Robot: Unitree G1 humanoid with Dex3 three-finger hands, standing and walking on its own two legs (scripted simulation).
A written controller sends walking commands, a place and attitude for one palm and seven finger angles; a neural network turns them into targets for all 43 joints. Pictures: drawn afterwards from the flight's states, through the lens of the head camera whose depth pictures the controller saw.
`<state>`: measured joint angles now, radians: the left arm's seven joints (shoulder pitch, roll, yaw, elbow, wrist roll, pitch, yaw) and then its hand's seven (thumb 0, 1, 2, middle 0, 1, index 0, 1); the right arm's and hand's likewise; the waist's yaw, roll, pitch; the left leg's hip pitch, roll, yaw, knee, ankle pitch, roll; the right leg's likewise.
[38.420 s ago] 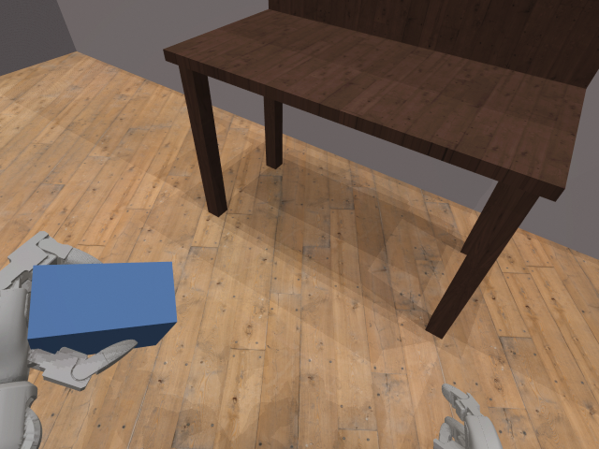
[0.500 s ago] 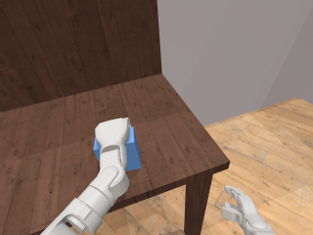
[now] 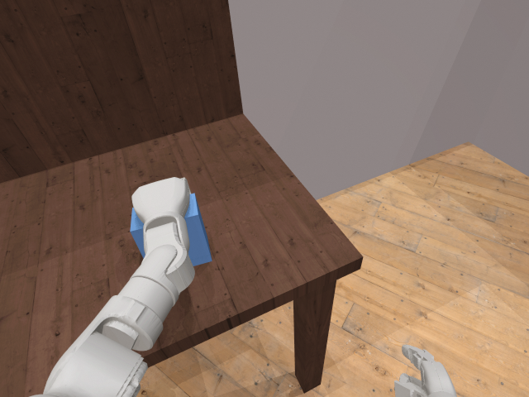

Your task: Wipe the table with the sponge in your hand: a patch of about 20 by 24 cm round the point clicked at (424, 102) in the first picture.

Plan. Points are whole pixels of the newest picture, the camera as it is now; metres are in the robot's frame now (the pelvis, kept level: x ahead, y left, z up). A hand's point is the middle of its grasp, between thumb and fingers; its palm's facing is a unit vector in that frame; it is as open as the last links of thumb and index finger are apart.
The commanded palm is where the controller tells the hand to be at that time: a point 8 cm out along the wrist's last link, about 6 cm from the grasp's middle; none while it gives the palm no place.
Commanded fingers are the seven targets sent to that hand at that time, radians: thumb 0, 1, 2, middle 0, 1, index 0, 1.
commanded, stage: wipe forward along the third lane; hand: left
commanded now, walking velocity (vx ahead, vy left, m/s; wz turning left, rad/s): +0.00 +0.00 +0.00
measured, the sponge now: (176, 242) +0.37 +0.20 +0.03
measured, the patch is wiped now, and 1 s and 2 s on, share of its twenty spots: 0.95 1.00 1.00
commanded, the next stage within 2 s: wipe back along the third lane in 0.88 s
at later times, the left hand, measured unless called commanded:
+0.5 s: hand (164, 200) +0.43 +0.22 +0.08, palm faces -0.05 -0.03 -1.00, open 10.3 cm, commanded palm +0.41 +0.23 +0.11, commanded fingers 0.00 0.10 1.30 -1.20 -1.60 -1.20 -1.60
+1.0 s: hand (155, 184) +0.47 +0.25 +0.08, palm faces -0.07 -0.01 -1.00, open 10.3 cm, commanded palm +0.45 +0.25 +0.12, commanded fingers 0.00 0.10 1.30 -1.20 -1.60 -1.20 -1.60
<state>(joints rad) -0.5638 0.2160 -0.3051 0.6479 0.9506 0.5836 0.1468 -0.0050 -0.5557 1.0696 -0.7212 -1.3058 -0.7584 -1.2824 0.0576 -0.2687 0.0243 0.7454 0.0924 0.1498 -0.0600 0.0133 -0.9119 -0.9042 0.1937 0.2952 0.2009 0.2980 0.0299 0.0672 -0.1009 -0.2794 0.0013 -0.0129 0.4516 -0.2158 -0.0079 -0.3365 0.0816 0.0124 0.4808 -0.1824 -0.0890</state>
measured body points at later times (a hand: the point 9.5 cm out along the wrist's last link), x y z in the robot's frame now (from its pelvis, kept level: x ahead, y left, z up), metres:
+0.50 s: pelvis +0.01 +0.01 +0.00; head +0.02 -0.02 +0.45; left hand +0.43 +0.22 +0.14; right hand +0.17 -0.24 -0.13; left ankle +0.01 +0.14 -0.74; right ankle +0.04 -0.06 -0.74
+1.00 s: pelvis +0.02 +0.03 +0.00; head +0.06 +0.02 +0.45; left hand +0.47 +0.25 +0.14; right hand +0.14 -0.22 -0.13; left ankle +0.01 +0.14 -0.74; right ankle +0.04 -0.06 -0.74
